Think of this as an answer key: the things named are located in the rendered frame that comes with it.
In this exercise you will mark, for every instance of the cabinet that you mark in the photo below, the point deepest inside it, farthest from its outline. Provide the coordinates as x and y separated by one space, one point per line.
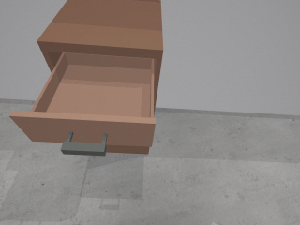
127 28

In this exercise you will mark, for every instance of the handle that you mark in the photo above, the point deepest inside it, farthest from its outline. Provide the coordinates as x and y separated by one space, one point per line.
84 148

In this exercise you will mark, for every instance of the drawer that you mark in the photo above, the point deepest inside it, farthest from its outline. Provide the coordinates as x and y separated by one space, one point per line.
93 94

